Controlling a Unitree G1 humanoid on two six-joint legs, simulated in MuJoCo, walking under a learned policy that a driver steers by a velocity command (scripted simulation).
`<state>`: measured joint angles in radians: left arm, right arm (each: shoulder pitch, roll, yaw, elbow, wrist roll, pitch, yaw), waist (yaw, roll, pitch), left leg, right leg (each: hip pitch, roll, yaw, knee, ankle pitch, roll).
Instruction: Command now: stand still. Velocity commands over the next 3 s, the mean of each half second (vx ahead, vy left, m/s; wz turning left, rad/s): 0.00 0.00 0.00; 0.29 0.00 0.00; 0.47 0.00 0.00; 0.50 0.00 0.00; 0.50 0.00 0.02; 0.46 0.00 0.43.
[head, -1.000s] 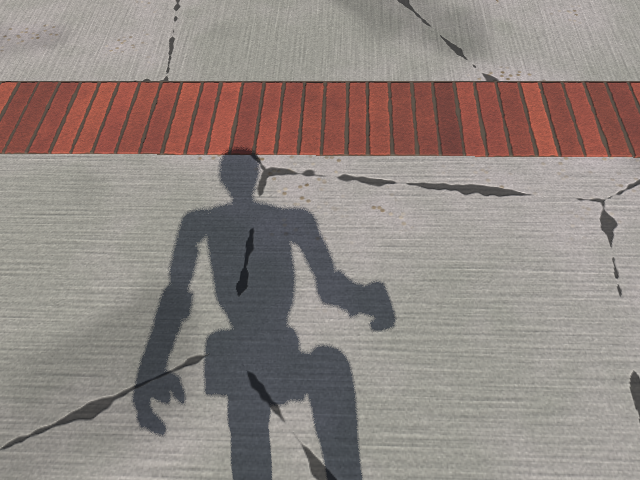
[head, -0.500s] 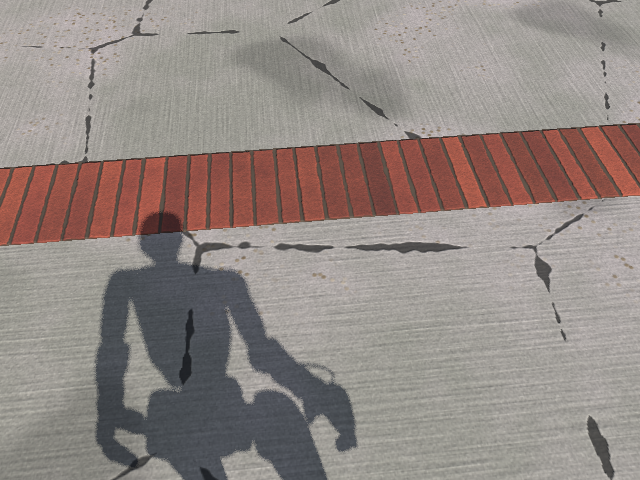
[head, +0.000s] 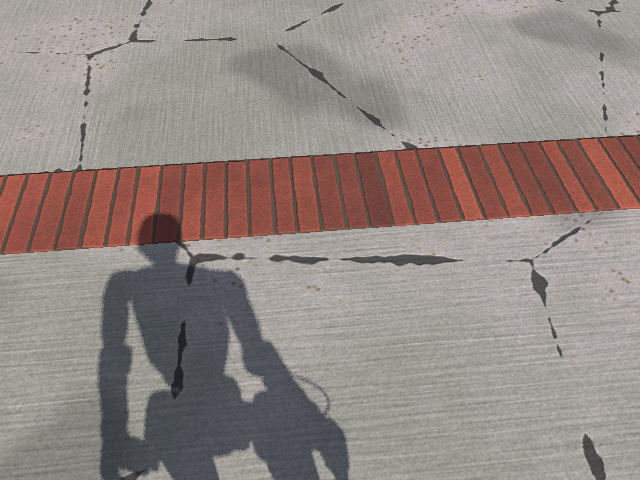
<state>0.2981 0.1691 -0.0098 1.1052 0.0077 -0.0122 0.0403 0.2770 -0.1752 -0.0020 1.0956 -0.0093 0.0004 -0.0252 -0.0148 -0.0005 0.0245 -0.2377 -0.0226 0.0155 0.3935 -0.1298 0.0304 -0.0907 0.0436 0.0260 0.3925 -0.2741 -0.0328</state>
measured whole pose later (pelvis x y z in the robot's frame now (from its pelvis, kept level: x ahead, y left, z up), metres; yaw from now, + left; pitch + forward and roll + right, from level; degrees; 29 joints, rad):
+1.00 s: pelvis +0.16 +0.05 +0.00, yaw +0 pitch +0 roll +0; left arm 0.28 0.20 0.05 1.04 0.04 -0.06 -0.02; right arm 0.41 -0.16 -0.04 1.09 -0.02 -0.08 0.00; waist -0.01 -0.03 0.02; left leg -0.08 -0.06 0.08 0.33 -0.26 0.09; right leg -0.46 -0.05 -0.03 1.08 -0.25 -0.08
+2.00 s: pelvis +0.74 +0.07 +0.00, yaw +0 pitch +0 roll +0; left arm 0.33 0.20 0.05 1.02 0.02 -0.08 0.00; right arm 0.21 -0.20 -0.06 0.99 -0.02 -0.08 0.01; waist 0.01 -0.02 0.06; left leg -0.27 -0.06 0.12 0.43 -0.17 0.10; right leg -0.37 -0.02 0.00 1.18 -0.31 -0.09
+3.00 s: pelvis +1.27 +0.07 -0.03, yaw +17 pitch +0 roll +0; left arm 0.40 0.18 0.05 1.01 0.00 -0.07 0.04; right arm 0.07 -0.20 -0.06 0.86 -0.05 -0.05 0.03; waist 0.02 0.00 0.08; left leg -0.44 -0.07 0.14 0.59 -0.16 0.16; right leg -0.08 -0.07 -0.25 0.88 -0.49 -0.01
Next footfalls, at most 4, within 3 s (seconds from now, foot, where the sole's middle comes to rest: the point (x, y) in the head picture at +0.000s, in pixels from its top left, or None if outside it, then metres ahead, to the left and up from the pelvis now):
1.30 right None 0.51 -0.03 -0.78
1.86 left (271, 358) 0.82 0.13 -0.78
2.40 right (341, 260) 1.13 -0.04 -0.78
2.96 left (275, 197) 1.38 0.14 -0.78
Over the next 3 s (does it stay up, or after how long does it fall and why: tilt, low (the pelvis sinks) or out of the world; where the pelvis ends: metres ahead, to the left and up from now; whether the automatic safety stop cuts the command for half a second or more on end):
stays up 1.27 0.07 -0.03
